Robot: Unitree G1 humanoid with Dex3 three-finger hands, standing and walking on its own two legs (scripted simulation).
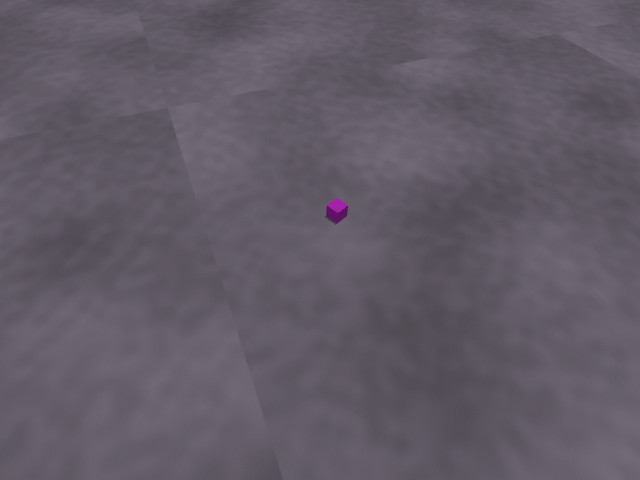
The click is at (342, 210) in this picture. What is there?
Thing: cube
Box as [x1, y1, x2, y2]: [326, 198, 347, 222]
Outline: 336,198 327,205 326,215 335,222 338,222 346,215 347,205
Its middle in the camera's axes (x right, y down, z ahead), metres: +0.08 -0.15 +1.70
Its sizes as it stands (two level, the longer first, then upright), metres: 0.066 0.066 0.066
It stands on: the floor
